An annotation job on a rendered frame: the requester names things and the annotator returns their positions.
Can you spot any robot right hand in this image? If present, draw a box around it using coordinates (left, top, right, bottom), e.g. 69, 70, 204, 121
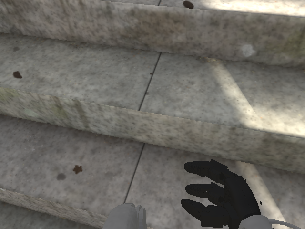
181, 159, 262, 229

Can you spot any robot left thigh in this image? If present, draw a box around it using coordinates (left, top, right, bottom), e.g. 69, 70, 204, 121
102, 203, 147, 229

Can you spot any right robot forearm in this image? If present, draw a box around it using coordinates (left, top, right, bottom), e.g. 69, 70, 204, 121
238, 215, 274, 229

